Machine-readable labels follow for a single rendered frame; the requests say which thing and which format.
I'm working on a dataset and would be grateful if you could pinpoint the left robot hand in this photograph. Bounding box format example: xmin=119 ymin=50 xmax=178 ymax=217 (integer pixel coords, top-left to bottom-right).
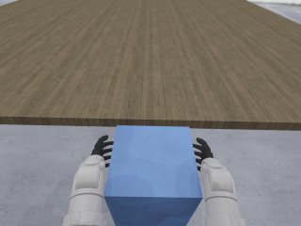
xmin=91 ymin=135 xmax=114 ymax=168

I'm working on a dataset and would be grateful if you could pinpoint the right robot hand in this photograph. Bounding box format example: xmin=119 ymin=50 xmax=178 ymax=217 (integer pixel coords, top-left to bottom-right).
xmin=193 ymin=137 xmax=214 ymax=171

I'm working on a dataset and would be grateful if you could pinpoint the robot right forearm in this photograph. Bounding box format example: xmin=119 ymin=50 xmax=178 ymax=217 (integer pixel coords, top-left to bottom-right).
xmin=200 ymin=157 xmax=246 ymax=226

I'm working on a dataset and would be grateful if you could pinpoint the robot left forearm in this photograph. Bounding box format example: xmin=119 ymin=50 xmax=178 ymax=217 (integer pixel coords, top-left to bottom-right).
xmin=62 ymin=154 xmax=105 ymax=226

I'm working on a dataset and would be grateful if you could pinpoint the carton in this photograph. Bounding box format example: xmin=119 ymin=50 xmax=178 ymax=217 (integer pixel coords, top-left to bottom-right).
xmin=103 ymin=125 xmax=203 ymax=226

